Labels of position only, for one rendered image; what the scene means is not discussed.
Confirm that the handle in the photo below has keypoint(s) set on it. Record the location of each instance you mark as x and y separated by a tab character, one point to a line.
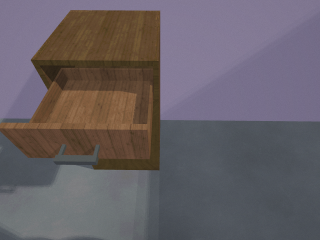
62	159

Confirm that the drawer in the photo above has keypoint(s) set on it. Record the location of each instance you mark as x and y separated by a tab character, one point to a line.
85	107

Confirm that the cabinet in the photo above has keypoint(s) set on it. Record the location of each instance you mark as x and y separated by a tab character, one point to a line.
117	39

